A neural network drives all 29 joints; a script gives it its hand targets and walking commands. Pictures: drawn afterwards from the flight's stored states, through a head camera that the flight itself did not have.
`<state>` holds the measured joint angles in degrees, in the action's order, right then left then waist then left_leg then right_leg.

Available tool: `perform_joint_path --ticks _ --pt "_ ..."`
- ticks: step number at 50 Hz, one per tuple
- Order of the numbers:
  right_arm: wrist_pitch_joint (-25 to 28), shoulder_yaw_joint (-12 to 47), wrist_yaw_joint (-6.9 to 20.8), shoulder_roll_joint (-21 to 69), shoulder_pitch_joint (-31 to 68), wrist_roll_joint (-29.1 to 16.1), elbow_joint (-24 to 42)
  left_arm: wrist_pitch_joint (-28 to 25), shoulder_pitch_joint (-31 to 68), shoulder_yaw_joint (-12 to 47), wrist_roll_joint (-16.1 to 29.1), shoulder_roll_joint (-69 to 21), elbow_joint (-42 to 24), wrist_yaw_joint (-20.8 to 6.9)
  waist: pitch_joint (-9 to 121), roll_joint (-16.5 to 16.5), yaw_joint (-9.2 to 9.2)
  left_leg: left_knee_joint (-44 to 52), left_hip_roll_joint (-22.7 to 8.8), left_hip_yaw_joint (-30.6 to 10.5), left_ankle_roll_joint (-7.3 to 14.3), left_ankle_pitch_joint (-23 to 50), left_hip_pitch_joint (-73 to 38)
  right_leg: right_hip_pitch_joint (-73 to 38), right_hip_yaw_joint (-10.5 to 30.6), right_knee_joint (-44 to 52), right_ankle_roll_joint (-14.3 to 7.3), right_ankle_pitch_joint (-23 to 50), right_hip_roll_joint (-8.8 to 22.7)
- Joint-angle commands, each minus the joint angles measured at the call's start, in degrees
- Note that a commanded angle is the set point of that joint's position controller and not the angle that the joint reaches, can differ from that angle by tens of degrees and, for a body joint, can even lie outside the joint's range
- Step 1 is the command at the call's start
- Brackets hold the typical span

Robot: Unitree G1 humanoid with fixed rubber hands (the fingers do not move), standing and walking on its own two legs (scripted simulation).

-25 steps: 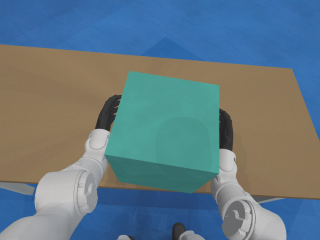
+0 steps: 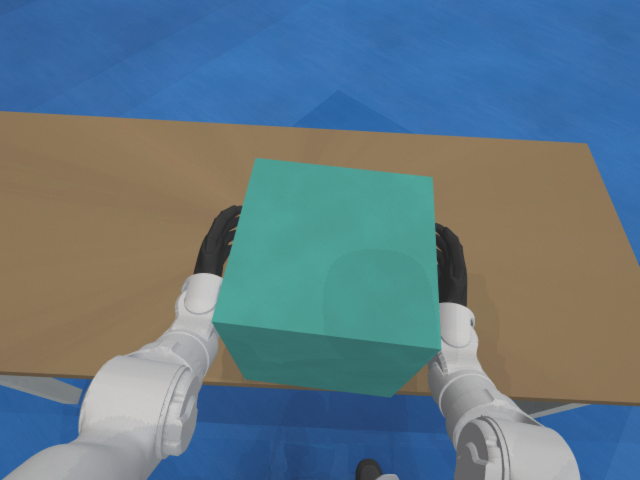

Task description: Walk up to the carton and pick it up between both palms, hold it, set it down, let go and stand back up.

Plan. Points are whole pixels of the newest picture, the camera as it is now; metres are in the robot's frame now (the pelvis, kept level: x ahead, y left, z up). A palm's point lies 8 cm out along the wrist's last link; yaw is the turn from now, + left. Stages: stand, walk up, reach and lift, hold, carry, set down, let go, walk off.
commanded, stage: reach and lift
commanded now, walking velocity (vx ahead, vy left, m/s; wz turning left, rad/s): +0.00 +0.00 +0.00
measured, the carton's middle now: (329, 288) +0.37 -0.03 -0.04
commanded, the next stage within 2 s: none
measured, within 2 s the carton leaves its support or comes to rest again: leaves its support in 0.12 s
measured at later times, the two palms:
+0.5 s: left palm (206, 212) +0.41 +0.11 +0.09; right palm (493, 231) +0.36 -0.20 +0.11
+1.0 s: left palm (188, 213) +0.39 +0.12 +0.12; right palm (496, 218) +0.36 -0.19 +0.13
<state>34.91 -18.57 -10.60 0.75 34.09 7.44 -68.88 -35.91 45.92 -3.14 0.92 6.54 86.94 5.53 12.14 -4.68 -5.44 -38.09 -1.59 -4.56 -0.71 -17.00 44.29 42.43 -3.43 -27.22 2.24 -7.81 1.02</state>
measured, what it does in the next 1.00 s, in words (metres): stands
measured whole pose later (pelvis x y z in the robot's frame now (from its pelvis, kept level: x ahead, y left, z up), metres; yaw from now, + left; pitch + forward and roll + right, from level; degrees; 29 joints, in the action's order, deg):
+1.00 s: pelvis +0.00 +0.00 +0.03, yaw +0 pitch +4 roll -1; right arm -4.3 -6.5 -9.3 -4.3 32.7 -4.5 -40.7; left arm 5.6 34.8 -7.8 -0.9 2.0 44.6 7.2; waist 7.0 -1.4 -4.5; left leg -22.9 0.3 -2.7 0.1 -12.3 14.4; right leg 15.4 0.6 -16.9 3.0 -5.3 2.3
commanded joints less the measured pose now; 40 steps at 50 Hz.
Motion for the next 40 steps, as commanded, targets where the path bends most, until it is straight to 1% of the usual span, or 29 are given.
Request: perform_joint_path --ticks 1,4,6,7,8,11,12,13,14,15,16,17,19,20,21,22,23,24,25,26,27,28,31,32,33,35,36,39,40 --pt "-1.53 26.12 8.16 43.91 31.00 6.28 8.53 -3.40 33.78 15.49 -4.47 -45.52 -15.89 -7.95 41.21 -1.90 -3.15 0.40 3.60 1.97 -3.83 25.53 -16.68 -25.75 -0.47 -3.85 -2.49 23.27 -4.41" --pt "-5.42 30.32 8.02 45.11 32.71 2.42 14.88 -1.68 35.70 18.62 -1.59 -47.22 -19.92 -7.55 42.00 -1.91 -3.92 0.07 3.73 0.85 -3.49 24.40 -16.00 -26.58 0.08 -4.92 -2.16 22.61 -4.65" --pt "-8.60 32.90 7.99 46.30 33.36 0.36 19.76 -0.29 38.09 20.54 0.49 -48.47 -24.56 -7.26 43.31 -1.94 -4.61 0.31 3.90 0.06 -3.18 23.21 -15.65 -27.90 0.45 -5.75 -1.85 22.32 -4.62" --pt "-10.24 34.12 7.87 47.10 33.58 -0.77 22.83 0.38 39.87 22.24 1.97 -49.21 -28.61 -7.01 44.53 -2.54 -4.82 0.28 4.00 -0.18 -3.11 23.21 -16.20 -28.47 0.67 -6.27 -1.63 22.54 -4.60" --pt "-11.87 35.73 8.12 47.69 34.44 -2.05 25.52 1.09 40.76 23.48 3.04 -49.72 -31.40 -6.70 45.25 -3.31 -4.49 0.22 3.85 -0.41 -3.19 23.76 -17.01 -28.54 0.99 -6.57 -1.53 22.28 -4.62" --pt "-16.92 39.94 8.05 48.54 36.93 -5.22 34.49 3.79 43.65 26.07 5.68 -50.22 -39.32 -6.24 44.95 -2.38 -4.70 0.66 3.89 -1.36 -2.82 22.18 -16.56 -30.65 2.00 -6.95 -1.15 22.00 -4.33" --pt "-18.50 41.29 7.91 48.33 37.32 -6.61 36.69 4.75 44.33 26.88 6.23 -50.07 -42.84 -6.11 45.01 -2.65 -4.95 1.21 3.95 -1.75 -2.72 21.98 -17.08 -31.46 2.17 -6.72 -0.93 22.11 -4.22" --pt "-20.24 42.60 7.84 48.40 36.45 -7.56 37.90 5.85 43.43 26.91 6.35 -50.15 -44.75 -6.09 43.89 -1.59 -4.58 1.48 3.98 -1.90 -2.39 22.04 -17.22 -32.30 2.55 -6.61 -0.74 22.60 -4.24" --pt "-21.56 43.02 7.59 48.25 36.08 -8.11 39.45 7.02 42.57 26.61 5.93 -49.57 -46.42 -6.32 42.55 -1.04 -4.66 2.30 4.10 -2.07 -2.00 21.52 -16.94 -33.06 3.01 -6.24 -0.58 22.68 -3.95" --pt "-23.17 42.49 7.19 47.14 36.02 -8.04 39.39 8.56 41.22 25.15 5.05 -48.58 -44.53 -6.78 40.08 0.53 -4.83 3.35 4.18 -2.21 -1.54 19.58 -16.22 -34.62 3.21 -5.43 -0.29 21.77 -3.51" --pt "-24.71 41.95 6.94 46.67 34.40 -8.15 38.11 9.97 39.59 23.88 4.08 -48.00 -44.75 -7.17 36.55 0.93 -4.47 5.03 4.33 -2.05 -1.00 17.88 -16.50 -35.11 3.37 -4.37 -0.37 20.49 -3.35" --pt "-25.73 41.45 6.78 45.38 33.68 -8.16 37.71 11.57 37.51 23.11 3.38 -47.86 -43.03 -7.73 35.16 1.95 -4.65 6.56 4.39 -1.89 -0.71 17.39 -17.51 -36.23 3.43 -3.37 -0.20 20.63 -3.26" --pt "-28.37 39.19 6.21 44.70 32.57 -7.48 34.18 14.08 37.84 19.43 1.40 -45.65 -40.73 -8.83 29.41 3.71 -4.35 9.17 4.74 -1.05 0.00 14.07 -17.45 -38.46 3.84 -1.73 -0.11 18.28 -2.67" --pt "-28.95 38.62 6.01 44.79 32.57 -7.61 33.59 14.95 38.32 18.47 1.19 -45.80 -40.46 -9.36 28.15 4.50 -4.57 10.52 5.10 -0.53 0.12 13.33 -18.22 -39.48 3.78 -0.75 0.00 18.00 -2.85" --pt "-29.52 38.23 5.93 45.28 32.52 -7.41 33.34 15.96 38.31 18.09 0.77 -46.21 -40.80 -9.74 27.05 4.60 -4.27 11.42 5.17 -0.12 0.10 13.93 -18.99 -40.27 3.94 -0.02 -0.14 18.55 -2.54" --pt "-30.00 36.85 5.98 44.96 31.63 -7.06 31.40 16.60 38.15 17.09 -0.29 -46.17 -40.89 -9.89 26.00 4.09 -4.40 12.10 5.21 0.17 -0.17 14.73 -20.36 -41.42 3.95 0.58 -0.33 19.35 -2.43" --pt "-30.16 36.56 6.04 44.91 32.36 -7.23 31.18 17.33 37.44 15.89 -1.15 -46.27 -40.24 -10.31 24.31 3.97 -3.49 12.58 5.23 0.51 -0.53 16.17 -21.38 -42.18 4.11 1.38 -0.42 19.72 -2.46" --pt "-30.40 36.09 6.17 44.69 32.09 -7.18 30.24 18.33 36.21 14.93 -2.36 -46.43 -39.53 -10.53 22.31 3.44 -3.37 13.14 5.25 0.95 -0.83 16.97 -22.62 -42.62 4.07 2.21 -0.68 20.07 -2.43" --pt "-30.67 35.14 6.38 44.14 31.70 -6.51 29.05 19.11 36.05 13.30 -3.53 -45.80 -38.51 -10.97 19.86 4.04 -3.03 14.09 5.16 1.05 -0.83 16.24 -23.43 -43.46 4.01 3.23 -0.56 18.97 -2.23" --pt "-30.66 34.82 6.66 44.45 32.33 -6.64 29.12 19.88 35.04 12.43 -4.56 -45.98 -37.79 -11.32 18.54 3.62 -2.02 14.87 5.26 1.51 -0.76 15.90 -23.80 -44.26 4.06 4.02 -0.68 17.92 -2.11" --pt "-30.39 33.95 6.92 44.15 32.06 -5.84 28.27 20.33 35.00 12.63 -5.08 -46.70 -38.04 -11.49 17.67 3.41 -2.43 15.46 4.84 1.62 -1.18 16.49 -25.69 -44.37 3.74 4.78 -0.81 17.34 -2.22" --pt "-29.86 34.56 7.26 44.64 32.78 -6.25 29.44 20.70 35.14 12.87 -5.16 -47.25 -39.71 -11.46 18.27 2.81 -1.57 15.65 4.82 1.97 -1.47 17.71 -26.94 -44.73 3.74 5.34 -1.02 17.22 -2.36" --pt "-28.69 34.94 8.11 44.99 34.83 -6.36 31.10 21.28 37.66 14.97 -5.08 -48.63 -44.82 -10.50 20.20 0.27 -1.20 15.74 4.18 2.08 -2.77 21.66 -31.65 -43.62 2.94 6.78 -1.49 15.77 -2.78" --pt "-28.61 35.01 8.39 44.24 35.63 -6.57 31.47 21.96 37.63 15.37 -5.16 -48.77 -45.16 -10.13 19.88 -0.34 -1.18 15.98 3.99 2.12 -3.02 21.87 -33.31 -42.19 2.72 7.61 -1.64 14.13 -2.95" --pt "-28.47 35.09 8.61 44.09 36.25 -6.64 32.19 22.28 38.37 16.62 -4.36 -49.71 -46.76 -9.73 19.98 -0.16 -1.48 15.98 3.84 2.07 -3.26 22.04 -34.18 -41.13 2.27 8.17 -1.86 12.57 -3.20" --pt "-27.97 36.59 9.01 44.29 37.41 -7.74 34.84 22.68 39.09 19.44 -2.75 -51.24 -52.02 -8.62 22.95 -0.92 -1.34 15.33 3.30 1.64 -3.72 25.03 -36.95 -39.71 1.97 8.38 -2.04 12.50 -3.66" --pt "-28.15 37.30 9.18 44.03 38.86 -8.28 36.89 23.10 40.18 20.85 -1.59 -51.62 -53.47 -8.04 23.53 -0.62 -1.44 15.15 3.20 1.42 -3.72 24.92 -37.17 -38.67 1.91 8.46 -2.11 11.39 -3.80" --pt "-29.25 38.37 9.39 42.53 41.62 -9.44 40.78 25.72 38.64 22.97 -0.23 -52.78 -55.14 -6.88 24.36 1.11 -1.49 15.32 2.72 0.93 -3.42 23.08 -37.76 -36.49 1.56 9.03 -2.33 9.01 -4.14" --pt "-30.27 38.94 9.59 42.09 41.57 -9.87 41.62 26.91 37.24 22.87 -0.28 -52.63 -55.12 -6.57 23.78 1.71 -0.98 15.65 2.65 0.98 -3.03 22.34 -37.23 -36.39 1.75 8.99 -2.23 8.43 -4.10"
